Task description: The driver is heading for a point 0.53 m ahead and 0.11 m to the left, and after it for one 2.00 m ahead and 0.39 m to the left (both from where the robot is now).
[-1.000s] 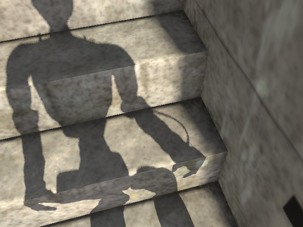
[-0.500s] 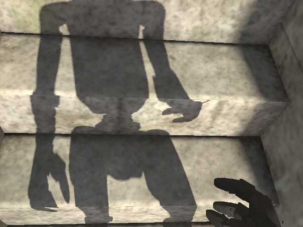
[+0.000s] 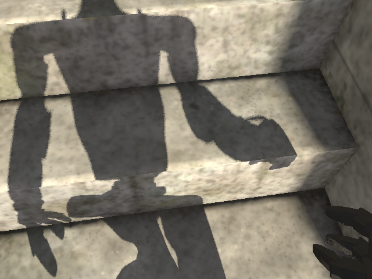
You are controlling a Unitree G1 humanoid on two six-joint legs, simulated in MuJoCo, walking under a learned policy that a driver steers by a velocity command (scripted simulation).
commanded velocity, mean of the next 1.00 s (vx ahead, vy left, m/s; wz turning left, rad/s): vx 0.15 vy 0.00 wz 0.00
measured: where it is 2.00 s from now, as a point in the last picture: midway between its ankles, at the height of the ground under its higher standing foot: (180, 224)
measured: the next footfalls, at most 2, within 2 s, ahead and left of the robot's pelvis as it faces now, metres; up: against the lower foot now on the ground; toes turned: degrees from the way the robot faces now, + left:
left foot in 0.20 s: +0.11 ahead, +0.10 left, +0.19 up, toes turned +2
right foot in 0.60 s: +0.09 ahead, -0.09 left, +0.20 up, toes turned +3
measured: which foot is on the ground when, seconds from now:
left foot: up 0.00-0.18, down 0.20-0.60, up 0.62-1.00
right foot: down 0.00-0.14, up 0.16-0.58, down 0.60-1.00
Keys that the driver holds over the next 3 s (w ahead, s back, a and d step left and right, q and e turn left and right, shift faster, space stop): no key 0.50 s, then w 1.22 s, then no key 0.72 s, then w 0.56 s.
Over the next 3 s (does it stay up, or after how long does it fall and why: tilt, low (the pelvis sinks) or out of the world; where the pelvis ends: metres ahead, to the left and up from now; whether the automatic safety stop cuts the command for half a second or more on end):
stays up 0.63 0.07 0.61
